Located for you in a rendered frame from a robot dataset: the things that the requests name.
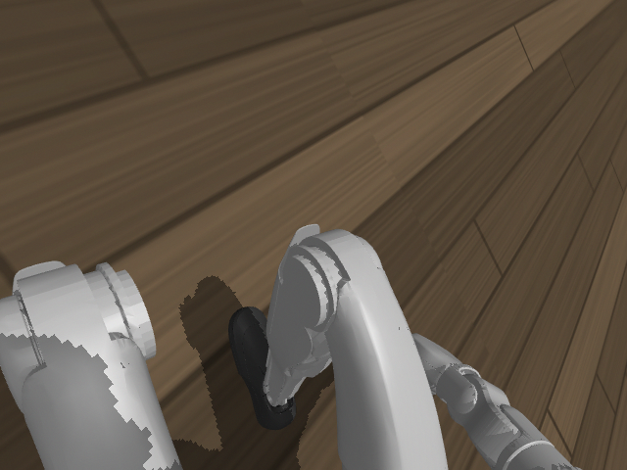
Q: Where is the right robot foot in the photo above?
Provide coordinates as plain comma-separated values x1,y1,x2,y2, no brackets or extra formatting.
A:
228,306,296,430

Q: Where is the right robot arm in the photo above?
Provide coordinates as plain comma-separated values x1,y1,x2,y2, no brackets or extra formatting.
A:
436,364,582,470

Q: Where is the right robot hand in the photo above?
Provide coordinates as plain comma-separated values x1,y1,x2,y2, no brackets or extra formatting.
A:
412,333,462,396

